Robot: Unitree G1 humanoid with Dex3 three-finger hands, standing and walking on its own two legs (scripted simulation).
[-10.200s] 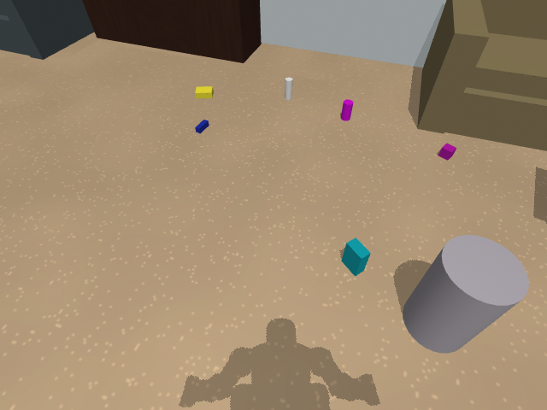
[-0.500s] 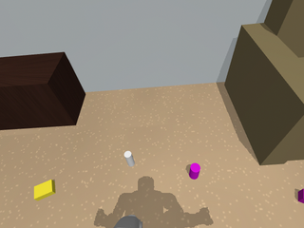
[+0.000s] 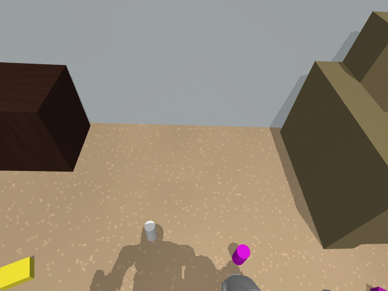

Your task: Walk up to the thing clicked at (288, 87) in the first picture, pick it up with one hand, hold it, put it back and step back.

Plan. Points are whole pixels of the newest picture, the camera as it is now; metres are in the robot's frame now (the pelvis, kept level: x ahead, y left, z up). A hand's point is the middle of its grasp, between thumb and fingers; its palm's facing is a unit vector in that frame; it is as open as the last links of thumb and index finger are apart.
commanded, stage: walk up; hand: left
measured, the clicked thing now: (151, 231) +0.48 +0.18 -0.70
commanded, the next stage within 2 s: none
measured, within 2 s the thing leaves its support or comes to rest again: neither
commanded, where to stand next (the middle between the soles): +0.14 +0.00 m, yaw -3 degrees
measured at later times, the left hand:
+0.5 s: hand (87, 280) +0.18 +0.25 -0.16, palm faces -0.04 -0.93 -0.37, open 7.3 cm
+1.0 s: hand out of the picture +0.15 +0.26 -0.15, palm faces +0.01 -0.94 -0.34, open 7.3 cm
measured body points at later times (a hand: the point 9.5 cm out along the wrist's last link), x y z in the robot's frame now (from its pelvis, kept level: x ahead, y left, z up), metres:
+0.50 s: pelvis +0.06 +0.00 -0.02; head +0.08 -0.01 +0.43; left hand +0.18 +0.30 -0.13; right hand +0.11 -0.32 -0.15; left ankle +0.08 +0.14 -0.74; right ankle +0.15 -0.13 -0.74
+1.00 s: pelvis +0.09 +0.00 +0.00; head +0.10 +0.00 +0.45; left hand +0.15 +0.31 -0.13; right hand +0.20 -0.30 -0.13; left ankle +0.08 +0.14 -0.74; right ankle +0.15 -0.13 -0.74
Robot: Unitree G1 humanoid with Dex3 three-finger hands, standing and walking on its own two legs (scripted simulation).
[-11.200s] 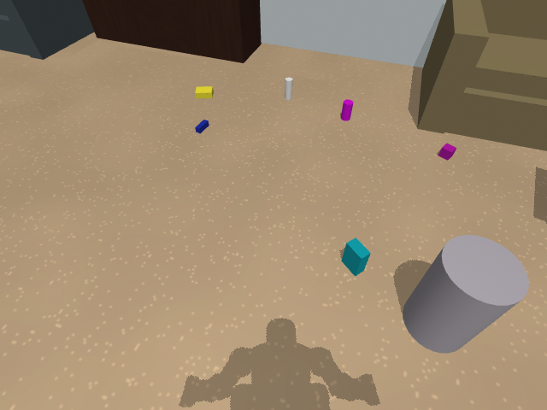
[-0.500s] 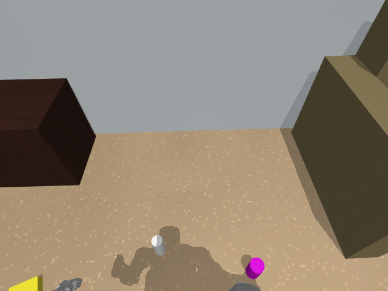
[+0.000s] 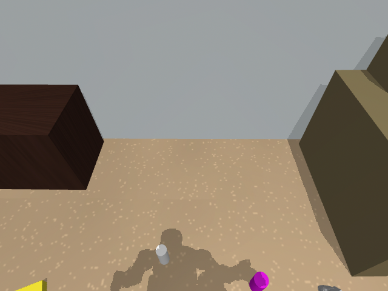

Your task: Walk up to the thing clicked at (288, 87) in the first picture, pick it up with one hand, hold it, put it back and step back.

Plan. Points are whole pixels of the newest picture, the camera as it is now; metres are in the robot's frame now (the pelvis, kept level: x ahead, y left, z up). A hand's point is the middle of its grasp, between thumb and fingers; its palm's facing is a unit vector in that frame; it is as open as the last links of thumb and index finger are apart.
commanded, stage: walk up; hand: left
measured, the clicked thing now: (162, 254) +0.39 +0.18 -0.71
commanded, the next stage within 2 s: none
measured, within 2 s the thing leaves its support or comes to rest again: neither
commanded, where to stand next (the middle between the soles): +0.05 +0.00 m, yaw -2 degrees
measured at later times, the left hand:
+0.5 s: hand out of the picture +0.09 +0.23 -0.15, palm faces +0.00 -0.95 -0.32, open 7.3 cm
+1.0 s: hand out of the picture +0.09 +0.24 -0.15, palm faces +0.00 -0.95 -0.32, open 7.3 cm
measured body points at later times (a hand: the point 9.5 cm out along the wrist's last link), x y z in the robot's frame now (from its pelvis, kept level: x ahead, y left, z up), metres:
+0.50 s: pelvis +0.00 -0.01 +0.00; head +0.01 -0.02 +0.45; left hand +0.09 +0.28 -0.13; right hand +0.08 -0.32 -0.13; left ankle -0.02 +0.13 -0.74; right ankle +0.06 -0.13 -0.74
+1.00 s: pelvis +0.01 -0.01 +0.00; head +0.02 -0.01 +0.45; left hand +0.09 +0.29 -0.13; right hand +0.07 -0.31 -0.13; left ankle -0.02 +0.13 -0.74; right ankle +0.06 -0.13 -0.74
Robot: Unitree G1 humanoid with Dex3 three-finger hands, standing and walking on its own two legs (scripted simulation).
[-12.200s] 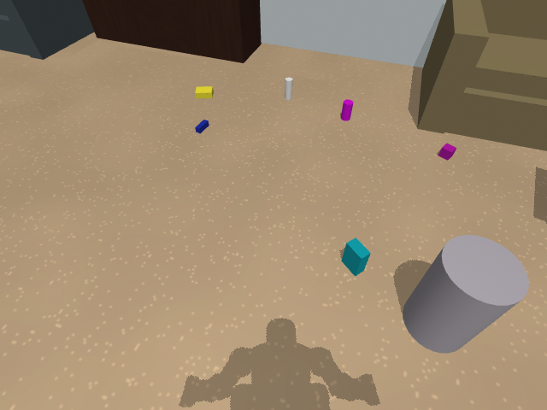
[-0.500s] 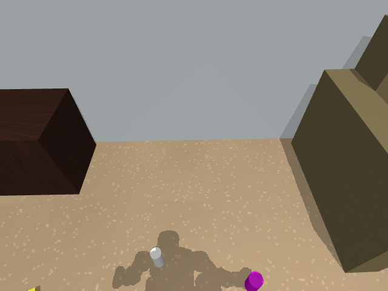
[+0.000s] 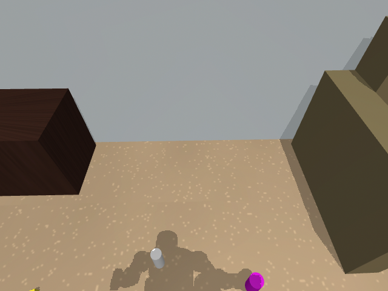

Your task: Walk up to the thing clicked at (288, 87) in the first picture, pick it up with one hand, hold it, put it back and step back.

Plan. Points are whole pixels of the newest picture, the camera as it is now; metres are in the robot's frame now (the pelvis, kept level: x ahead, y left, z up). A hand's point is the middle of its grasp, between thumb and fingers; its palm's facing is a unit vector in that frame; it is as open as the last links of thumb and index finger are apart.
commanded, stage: walk up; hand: left
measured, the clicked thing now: (157, 258) +0.38 +0.19 -0.71
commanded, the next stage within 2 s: none
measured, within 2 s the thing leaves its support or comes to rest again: neither
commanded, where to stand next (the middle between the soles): +0.04 +0.00 m, yaw -2 degrees
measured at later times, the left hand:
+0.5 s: hand out of the picture +0.04 +0.30 -0.19, palm faces -0.05 -0.95 -0.31, open 7.3 cm
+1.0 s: hand out of the picture +0.08 +0.21 -0.12, palm faces -0.09 -0.90 -0.43, open 7.3 cm
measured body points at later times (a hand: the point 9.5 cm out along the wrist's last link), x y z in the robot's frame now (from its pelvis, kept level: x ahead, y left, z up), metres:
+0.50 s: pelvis -0.08 +0.04 -0.02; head -0.02 +0.08 +0.42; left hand +0.05 +0.35 -0.17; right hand -0.05 -0.29 -0.12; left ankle -0.08 +0.14 -0.75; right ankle -0.06 -0.11 -0.68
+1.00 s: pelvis -0.04 -0.04 -0.01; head -0.03 -0.08 +0.44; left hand +0.08 +0.26 -0.10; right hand -0.03 -0.36 -0.16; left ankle -0.03 +0.12 -0.70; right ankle -0.01 -0.15 -0.75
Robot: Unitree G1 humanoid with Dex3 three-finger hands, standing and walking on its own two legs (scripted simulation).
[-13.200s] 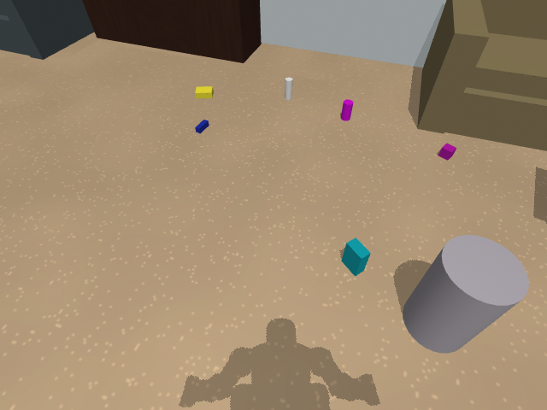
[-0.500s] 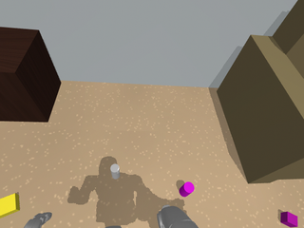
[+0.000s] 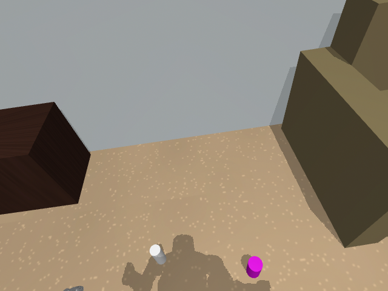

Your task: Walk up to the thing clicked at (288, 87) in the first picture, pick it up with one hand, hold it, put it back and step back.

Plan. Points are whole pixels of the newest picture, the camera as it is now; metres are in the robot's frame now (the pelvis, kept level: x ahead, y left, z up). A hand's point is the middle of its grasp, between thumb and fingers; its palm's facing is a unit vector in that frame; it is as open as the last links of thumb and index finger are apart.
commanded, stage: walk up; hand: left
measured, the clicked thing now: (158, 254) +0.41 +0.26 -0.70
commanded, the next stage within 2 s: none
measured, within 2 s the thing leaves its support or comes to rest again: neither
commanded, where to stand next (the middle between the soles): +0.08 +0.05 m, yaw +2 degrees
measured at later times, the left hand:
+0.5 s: hand out of the picture +0.08 +0.32 -0.17, palm faces +0.06 -0.93 -0.37, open 7.3 cm
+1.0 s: hand out of the picture +0.06 +0.30 -0.15, palm faces +0.03 -0.94 -0.34, open 7.3 cm
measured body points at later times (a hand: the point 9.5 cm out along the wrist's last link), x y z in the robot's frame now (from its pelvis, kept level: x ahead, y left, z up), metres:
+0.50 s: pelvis -0.01 +0.04 -0.01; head +0.05 +0.07 +0.43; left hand +0.07 +0.37 -0.14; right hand +0.12 -0.26 -0.12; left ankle +0.01 +0.16 -0.74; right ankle -0.01 -0.09 -0.70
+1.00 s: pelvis +0.00 +0.04 +0.01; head +0.00 +0.05 +0.46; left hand +0.06 +0.35 -0.12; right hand +0.10 -0.25 -0.12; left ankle +0.01 +0.16 -0.74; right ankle -0.02 -0.08 -0.74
